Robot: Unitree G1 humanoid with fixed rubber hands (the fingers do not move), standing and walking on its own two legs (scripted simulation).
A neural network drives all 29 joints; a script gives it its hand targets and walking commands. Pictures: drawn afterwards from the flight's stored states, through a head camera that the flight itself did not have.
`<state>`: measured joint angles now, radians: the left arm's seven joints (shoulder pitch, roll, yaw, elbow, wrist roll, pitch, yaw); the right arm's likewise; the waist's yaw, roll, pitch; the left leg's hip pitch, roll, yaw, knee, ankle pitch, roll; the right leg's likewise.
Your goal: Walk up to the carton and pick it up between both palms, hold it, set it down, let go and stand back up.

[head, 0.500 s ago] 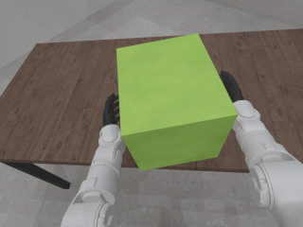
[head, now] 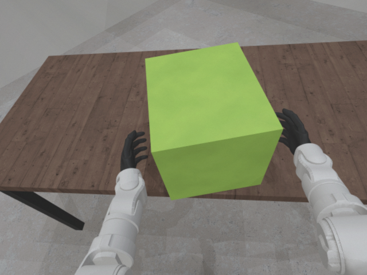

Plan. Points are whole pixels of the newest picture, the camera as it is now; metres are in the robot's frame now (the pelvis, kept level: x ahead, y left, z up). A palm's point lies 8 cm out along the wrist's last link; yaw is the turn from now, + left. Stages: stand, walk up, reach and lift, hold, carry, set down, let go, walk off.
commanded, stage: set down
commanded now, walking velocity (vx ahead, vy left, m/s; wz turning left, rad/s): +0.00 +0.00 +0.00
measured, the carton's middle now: (203, 122) +0.50 +0.06 +0.02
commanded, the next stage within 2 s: none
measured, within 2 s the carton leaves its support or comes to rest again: neither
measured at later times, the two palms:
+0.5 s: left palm (123, 178) +0.31 +0.21 +0.03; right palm (316, 156) +0.42 -0.19 +0.02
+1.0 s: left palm (117, 199) +0.27 +0.21 +0.03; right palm (344, 189) +0.35 -0.23 +0.02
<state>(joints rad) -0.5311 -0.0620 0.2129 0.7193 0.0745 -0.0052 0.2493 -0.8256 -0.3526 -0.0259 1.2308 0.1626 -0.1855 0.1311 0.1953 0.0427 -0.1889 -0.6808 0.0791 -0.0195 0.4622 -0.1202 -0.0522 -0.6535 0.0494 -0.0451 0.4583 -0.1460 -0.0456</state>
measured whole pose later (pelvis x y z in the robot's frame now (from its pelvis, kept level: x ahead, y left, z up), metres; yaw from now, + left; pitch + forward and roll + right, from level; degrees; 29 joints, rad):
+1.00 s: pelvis -0.02 +0.00 +0.00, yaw +0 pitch +13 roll -1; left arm -0.17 -0.03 0.07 0.29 0.05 0.13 0.26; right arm -0.43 -0.48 0.01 1.00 0.33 -0.23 0.30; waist 0.15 -0.02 -0.15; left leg -0.58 0.08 -0.02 0.46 -0.11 -0.05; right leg -0.56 0.05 -0.05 0.46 -0.14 -0.05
